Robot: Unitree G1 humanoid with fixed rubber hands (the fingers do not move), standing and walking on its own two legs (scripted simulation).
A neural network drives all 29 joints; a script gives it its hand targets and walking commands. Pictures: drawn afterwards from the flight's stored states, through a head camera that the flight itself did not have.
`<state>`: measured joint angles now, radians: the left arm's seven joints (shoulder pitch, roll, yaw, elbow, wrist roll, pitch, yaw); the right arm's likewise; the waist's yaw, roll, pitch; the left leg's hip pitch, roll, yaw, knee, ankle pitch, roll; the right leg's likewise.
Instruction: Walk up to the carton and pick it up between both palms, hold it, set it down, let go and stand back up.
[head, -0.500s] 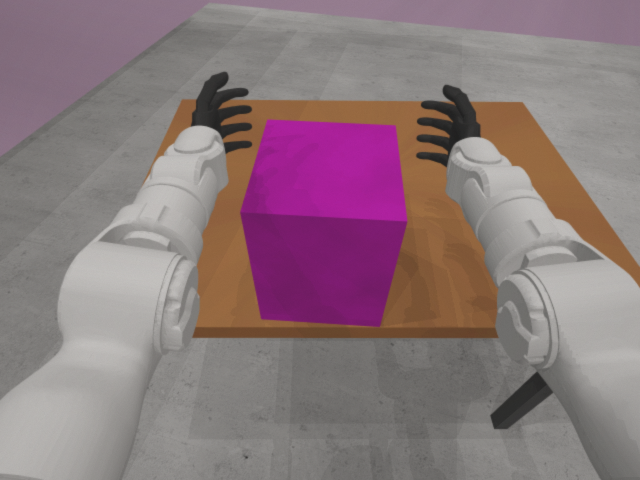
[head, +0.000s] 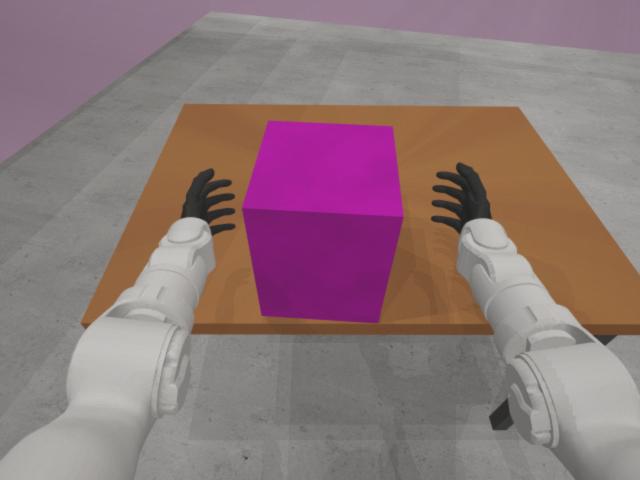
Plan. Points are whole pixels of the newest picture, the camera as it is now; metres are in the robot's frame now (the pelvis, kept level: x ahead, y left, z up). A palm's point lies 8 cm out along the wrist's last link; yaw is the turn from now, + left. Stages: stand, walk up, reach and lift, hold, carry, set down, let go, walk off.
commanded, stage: set down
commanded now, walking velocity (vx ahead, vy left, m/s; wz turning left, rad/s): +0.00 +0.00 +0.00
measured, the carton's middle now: (324, 224) +0.53 -0.01 +0.03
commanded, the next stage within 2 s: none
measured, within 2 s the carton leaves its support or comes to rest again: neither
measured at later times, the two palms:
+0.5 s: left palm (189, 259) +0.42 +0.18 +0.08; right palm (479, 267) +0.39 -0.20 +0.08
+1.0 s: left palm (169, 337) +0.33 +0.21 +0.02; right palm (490, 332) +0.31 -0.21 +0.04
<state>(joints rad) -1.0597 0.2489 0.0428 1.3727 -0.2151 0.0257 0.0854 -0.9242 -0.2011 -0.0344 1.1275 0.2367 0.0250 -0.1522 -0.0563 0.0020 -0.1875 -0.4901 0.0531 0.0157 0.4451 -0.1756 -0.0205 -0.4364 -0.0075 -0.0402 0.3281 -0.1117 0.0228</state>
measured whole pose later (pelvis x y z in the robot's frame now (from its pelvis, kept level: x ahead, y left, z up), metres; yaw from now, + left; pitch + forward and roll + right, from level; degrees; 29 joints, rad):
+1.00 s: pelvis +0.00 +0.00 +0.00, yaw +0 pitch +11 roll -2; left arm -0.33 0.25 0.04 0.74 -0.20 -0.06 -0.02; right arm -0.26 -0.20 0.07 0.58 0.26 -0.15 -0.14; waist -0.04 0.03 -0.17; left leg -0.46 0.05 0.01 0.44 -0.17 -0.02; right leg -0.41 -0.01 -0.04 0.33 -0.11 0.02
